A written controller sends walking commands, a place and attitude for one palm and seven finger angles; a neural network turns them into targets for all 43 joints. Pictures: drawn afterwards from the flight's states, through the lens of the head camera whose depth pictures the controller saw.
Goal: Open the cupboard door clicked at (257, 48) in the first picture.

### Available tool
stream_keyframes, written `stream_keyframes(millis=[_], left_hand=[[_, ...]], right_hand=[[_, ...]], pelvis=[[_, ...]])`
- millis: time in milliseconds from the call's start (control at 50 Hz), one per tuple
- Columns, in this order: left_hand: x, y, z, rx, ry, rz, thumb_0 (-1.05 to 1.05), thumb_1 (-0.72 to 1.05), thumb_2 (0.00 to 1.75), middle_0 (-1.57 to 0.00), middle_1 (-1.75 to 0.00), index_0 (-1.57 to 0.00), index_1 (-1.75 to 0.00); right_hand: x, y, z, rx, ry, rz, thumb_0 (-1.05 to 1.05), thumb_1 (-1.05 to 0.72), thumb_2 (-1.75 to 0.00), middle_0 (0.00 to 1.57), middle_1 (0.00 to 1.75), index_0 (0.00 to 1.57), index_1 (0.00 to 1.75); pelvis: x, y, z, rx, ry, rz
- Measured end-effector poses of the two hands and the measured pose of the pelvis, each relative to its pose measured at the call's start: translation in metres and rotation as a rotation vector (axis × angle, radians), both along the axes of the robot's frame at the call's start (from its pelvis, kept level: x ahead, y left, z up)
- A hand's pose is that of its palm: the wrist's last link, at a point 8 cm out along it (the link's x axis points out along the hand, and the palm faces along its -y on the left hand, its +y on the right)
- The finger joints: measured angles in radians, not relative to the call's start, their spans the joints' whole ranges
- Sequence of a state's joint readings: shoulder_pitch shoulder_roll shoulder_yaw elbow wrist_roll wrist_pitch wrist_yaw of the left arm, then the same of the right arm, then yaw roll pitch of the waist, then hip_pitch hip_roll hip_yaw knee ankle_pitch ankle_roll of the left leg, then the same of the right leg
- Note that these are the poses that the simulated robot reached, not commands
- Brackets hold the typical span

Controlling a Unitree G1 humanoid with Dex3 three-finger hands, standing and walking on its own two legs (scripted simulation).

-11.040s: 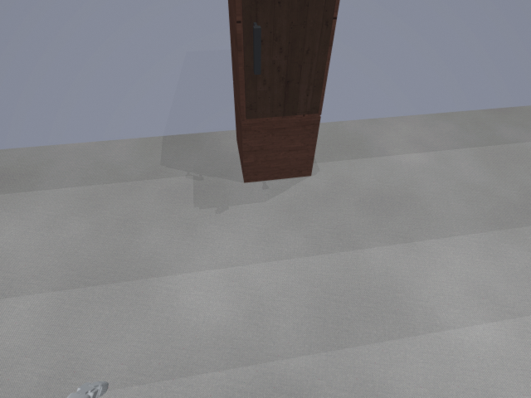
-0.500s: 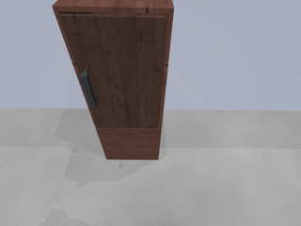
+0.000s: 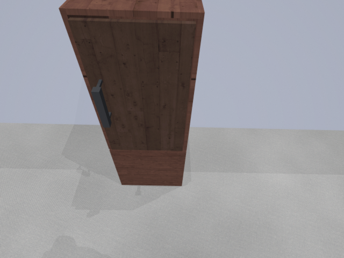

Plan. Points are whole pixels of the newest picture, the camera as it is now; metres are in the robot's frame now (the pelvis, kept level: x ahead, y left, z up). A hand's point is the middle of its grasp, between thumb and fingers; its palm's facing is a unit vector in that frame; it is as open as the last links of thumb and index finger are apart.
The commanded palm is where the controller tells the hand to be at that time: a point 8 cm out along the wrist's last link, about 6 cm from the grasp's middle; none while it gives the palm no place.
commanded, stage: come to a stop and stand still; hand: left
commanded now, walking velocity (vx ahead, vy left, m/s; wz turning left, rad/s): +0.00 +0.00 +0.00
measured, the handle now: (103, 104) +0.59 +0.29 -0.03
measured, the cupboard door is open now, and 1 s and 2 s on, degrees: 0 0 0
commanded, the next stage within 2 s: look again from close up in 0.10 s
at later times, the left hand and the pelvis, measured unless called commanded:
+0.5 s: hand out of the picture -0.01 +0.18 -0.18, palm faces +0.03 -0.98 -0.21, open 7.4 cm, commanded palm none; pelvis -0.01 +0.01 -0.01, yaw -1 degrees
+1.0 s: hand out of the picture -0.02 +0.16 -0.19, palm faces +0.10 -0.98 -0.18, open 7.3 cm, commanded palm none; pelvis -0.01 +0.00 -0.01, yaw +2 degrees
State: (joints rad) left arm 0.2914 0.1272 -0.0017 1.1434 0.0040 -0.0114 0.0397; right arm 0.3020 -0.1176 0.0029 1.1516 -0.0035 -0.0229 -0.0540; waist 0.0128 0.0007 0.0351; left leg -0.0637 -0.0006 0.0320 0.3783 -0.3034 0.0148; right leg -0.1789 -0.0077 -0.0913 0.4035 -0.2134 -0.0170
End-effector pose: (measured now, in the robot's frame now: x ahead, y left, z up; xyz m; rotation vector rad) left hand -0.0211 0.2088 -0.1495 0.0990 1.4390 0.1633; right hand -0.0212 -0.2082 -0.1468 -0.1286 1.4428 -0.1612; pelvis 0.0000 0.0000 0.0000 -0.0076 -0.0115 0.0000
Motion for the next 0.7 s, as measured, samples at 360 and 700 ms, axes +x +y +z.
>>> stream_keyframes(millis=[360, 700], left_hand=[[0.007, 0.018, 0.000, 0.037, -0.034, -0.039, 0.01, 0.92, 0.90, -0.20, -0.30, -0.20, -0.30], [0.004, 0.014, 0.004, 0.041, -0.036, -0.041, 0.01, 0.92, 0.90, -0.20, -0.30, -0.20, -0.30]], right_hand=[[0.008, 0.003, -0.009, 0.010, -0.069, 0.017, 0.00, -0.92, -0.89, 0.20, 0.30, 0.20, 0.30], [-0.016, 0.011, -0.015, 0.052, -0.032, 0.008, 0.00, -0.91, -0.89, 0.20, 0.30, 0.20, 0.30]], pelvis=[[-0.007, 0.010, -0.007, -0.002, 0.001, -0.003], [-0.013, 0.005, -0.007, 0.018, -0.012, -0.019]])
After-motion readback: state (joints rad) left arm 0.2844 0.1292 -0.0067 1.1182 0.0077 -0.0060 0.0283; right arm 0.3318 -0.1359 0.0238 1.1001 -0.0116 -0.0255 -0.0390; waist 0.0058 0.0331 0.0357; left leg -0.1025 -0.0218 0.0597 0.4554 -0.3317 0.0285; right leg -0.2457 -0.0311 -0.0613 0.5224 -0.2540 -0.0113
